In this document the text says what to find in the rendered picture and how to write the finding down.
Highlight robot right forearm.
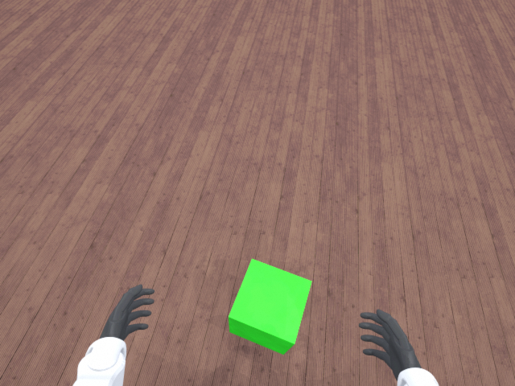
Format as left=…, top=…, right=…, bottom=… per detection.
left=398, top=368, right=439, bottom=386

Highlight carton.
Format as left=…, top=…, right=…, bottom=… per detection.
left=229, top=259, right=311, bottom=355

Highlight right robot hand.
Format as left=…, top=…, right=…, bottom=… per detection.
left=359, top=309, right=421, bottom=381

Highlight robot left forearm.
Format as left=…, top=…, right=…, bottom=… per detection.
left=73, top=337, right=126, bottom=386

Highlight left robot hand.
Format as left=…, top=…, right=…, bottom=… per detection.
left=100, top=285, right=155, bottom=341

